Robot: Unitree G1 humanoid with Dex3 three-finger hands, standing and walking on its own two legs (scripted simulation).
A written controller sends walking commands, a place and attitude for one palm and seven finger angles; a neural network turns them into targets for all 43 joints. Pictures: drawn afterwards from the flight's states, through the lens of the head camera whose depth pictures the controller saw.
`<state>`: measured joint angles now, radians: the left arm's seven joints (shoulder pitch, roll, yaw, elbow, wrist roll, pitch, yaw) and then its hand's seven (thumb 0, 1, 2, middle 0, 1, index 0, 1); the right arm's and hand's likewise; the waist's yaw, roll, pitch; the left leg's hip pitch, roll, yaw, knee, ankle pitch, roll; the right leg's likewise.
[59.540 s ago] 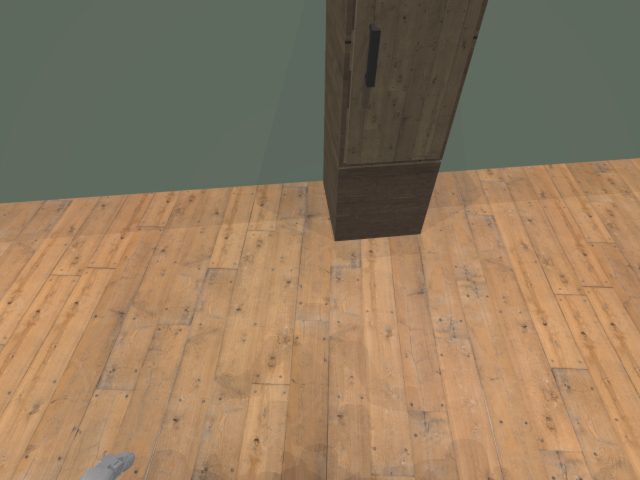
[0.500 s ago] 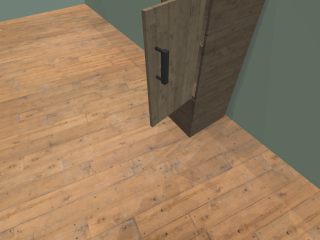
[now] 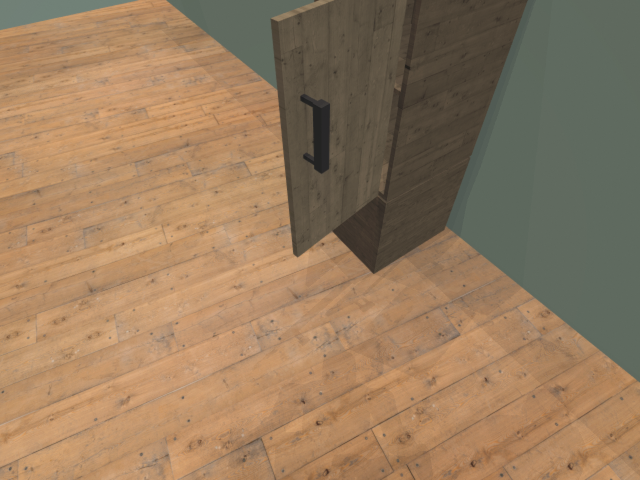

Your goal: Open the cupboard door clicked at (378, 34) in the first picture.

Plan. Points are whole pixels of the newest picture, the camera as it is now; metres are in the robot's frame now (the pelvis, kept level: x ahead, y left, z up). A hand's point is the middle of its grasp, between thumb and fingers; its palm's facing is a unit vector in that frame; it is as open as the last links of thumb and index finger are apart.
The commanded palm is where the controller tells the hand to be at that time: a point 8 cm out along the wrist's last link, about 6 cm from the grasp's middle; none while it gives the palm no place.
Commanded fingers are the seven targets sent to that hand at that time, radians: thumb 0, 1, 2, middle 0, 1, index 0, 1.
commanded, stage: look to check the result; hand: left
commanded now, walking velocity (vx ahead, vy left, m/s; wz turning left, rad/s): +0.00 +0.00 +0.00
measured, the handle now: (314, 134) +0.71 +0.05 +0.03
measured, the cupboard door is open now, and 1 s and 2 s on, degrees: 100 100 100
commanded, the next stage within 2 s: stand and wait in 0.28 s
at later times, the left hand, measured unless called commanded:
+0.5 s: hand out of the picture +0.08 +0.22 -0.16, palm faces -0.02 -0.95 -0.30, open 7.4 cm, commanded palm none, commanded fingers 0.00 0.90 0.90 -0.20 -0.30 -0.20 -0.30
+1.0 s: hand out of the picture +0.10 +0.24 -0.16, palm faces -0.03 -0.94 -0.33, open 7.4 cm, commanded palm none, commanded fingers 0.00 0.90 0.90 -0.20 -0.30 -0.20 -0.30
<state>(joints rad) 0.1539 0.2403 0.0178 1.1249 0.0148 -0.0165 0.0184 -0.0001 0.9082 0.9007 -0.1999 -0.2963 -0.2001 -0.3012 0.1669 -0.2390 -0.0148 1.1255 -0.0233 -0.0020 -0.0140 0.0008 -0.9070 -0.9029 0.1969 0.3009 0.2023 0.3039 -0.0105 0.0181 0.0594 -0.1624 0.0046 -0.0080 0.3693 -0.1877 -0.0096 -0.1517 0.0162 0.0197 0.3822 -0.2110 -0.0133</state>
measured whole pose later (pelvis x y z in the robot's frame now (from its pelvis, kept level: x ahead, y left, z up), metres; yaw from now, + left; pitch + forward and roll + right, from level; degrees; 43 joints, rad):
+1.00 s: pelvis +0.02 +0.00 +0.00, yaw -1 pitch -1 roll +0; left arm 0.11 0.31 0.01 1.12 0.01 -0.02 0.01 0.00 0.91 0.90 -0.20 -0.30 -0.20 -0.30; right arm 0.12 -0.31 -0.01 1.13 -0.02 -0.01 -0.01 0.00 -0.91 -0.90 0.20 0.30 0.20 0.30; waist -0.01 0.01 0.05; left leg -0.10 0.01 0.00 0.30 -0.19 -0.01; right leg -0.09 0.02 0.03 0.32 -0.21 -0.02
